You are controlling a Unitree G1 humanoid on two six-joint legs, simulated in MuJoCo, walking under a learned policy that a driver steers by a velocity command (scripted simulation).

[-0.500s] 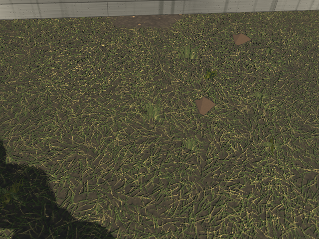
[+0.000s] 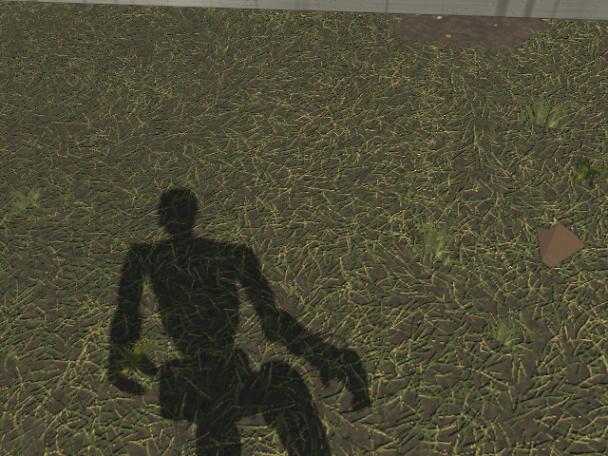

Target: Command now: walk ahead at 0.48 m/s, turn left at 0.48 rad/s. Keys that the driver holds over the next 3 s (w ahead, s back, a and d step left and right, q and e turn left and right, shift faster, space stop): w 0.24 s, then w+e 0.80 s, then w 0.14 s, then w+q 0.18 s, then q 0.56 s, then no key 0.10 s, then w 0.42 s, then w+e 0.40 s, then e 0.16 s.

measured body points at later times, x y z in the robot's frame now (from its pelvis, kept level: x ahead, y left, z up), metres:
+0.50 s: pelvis +0.27 +0.05 +0.00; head +0.29 +0.06 +0.45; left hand +0.31 +0.31 -0.15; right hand +0.33 -0.21 -0.13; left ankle +0.26 +0.11 -0.75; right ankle +0.28 -0.10 -0.66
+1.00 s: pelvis +0.54 -0.02 -0.01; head +0.57 -0.04 +0.44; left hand +0.67 +0.23 -0.14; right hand +0.58 -0.30 -0.13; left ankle +0.55 +0.14 -0.66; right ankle +0.54 -0.06 -0.75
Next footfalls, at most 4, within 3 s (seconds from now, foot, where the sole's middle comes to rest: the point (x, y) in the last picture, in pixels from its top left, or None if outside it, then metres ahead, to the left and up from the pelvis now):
0.28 left None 0.30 0.12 -0.78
0.82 right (365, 414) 0.58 -0.07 -0.78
1.36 left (337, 284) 0.94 -0.03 -0.78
1.94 right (407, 265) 0.99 -0.22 -0.78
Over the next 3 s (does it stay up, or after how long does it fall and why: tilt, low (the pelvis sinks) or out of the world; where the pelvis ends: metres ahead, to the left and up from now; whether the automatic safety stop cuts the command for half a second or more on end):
stays up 1.25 -0.14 -0.01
